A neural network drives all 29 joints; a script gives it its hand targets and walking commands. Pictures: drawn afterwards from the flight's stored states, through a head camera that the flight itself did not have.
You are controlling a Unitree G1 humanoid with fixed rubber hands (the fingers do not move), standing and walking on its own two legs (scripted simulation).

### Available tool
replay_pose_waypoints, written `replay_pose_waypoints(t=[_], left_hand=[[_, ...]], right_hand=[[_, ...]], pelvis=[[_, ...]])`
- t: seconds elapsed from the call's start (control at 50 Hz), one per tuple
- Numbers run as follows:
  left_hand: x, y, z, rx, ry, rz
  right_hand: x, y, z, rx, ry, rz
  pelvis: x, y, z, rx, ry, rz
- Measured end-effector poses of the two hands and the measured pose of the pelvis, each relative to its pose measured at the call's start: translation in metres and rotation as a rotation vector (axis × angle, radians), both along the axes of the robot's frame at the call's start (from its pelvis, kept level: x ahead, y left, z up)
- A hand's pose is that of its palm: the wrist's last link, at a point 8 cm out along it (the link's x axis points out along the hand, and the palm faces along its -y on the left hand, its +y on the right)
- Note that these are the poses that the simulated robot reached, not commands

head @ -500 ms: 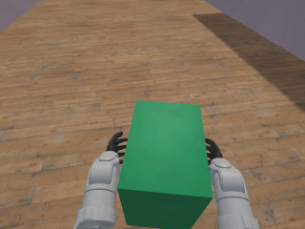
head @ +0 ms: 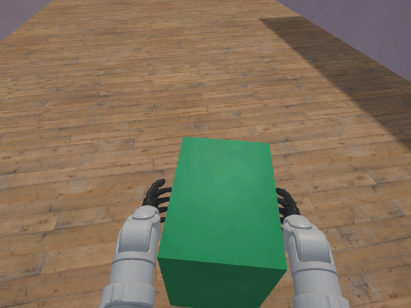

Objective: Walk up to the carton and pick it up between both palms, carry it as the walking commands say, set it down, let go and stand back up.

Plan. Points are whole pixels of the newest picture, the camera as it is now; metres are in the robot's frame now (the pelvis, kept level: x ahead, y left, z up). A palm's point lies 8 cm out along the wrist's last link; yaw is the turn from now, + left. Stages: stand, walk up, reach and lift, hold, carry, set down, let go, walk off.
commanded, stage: carry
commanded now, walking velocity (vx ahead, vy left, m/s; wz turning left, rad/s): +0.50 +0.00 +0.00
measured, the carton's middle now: (218, 225) +0.30 +0.00 -0.02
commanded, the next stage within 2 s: none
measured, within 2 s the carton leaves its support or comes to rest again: neither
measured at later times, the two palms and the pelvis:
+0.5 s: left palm (169, 157) +0.41 +0.12 +0.08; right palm (292, 171) +0.38 -0.16 +0.07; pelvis +0.12 +0.00 -0.01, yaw -3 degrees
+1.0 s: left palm (175, 100) +0.68 +0.14 +0.07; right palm (266, 109) +0.64 -0.13 +0.07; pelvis +0.39 +0.03 +0.00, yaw -5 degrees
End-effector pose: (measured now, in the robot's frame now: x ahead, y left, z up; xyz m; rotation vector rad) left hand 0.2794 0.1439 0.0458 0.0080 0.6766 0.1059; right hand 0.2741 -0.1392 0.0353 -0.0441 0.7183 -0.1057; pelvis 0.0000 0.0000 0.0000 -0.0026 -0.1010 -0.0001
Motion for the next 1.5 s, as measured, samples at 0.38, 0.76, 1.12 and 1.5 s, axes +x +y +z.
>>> replay_pose_waypoints(t=[0.38, 0.76, 1.12, 1.5], left_hand=[[0.079, -0.022, 0.030, -0.016, 0.024, 0.001], [0.252, -0.007, 0.031, -0.058, 0.065, 0.062], [0.477, -0.013, 0.040, -0.062, 0.085, -0.068], [0.705, -0.035, 0.022, -0.030, 0.153, 0.076]], right_hand=[[0.068, -0.019, 0.031, 0.005, 0.027, -0.062], [0.253, -0.004, 0.038, 0.040, 0.069, -0.077], [0.440, -0.008, 0.048, 0.029, 0.086, -0.200], [0.706, -0.032, 0.020, 0.053, 0.162, -0.053]], pelvis=[[0.074, -0.004, -0.008, 0.012, 0.188, 0.001], [0.251, -0.003, -0.007, 0.032, 0.196, -0.015], [0.462, 0.022, 0.010, -0.034, 0.171, -0.082], [0.708, -0.034, 0.007, 0.031, 0.180, 0.008]])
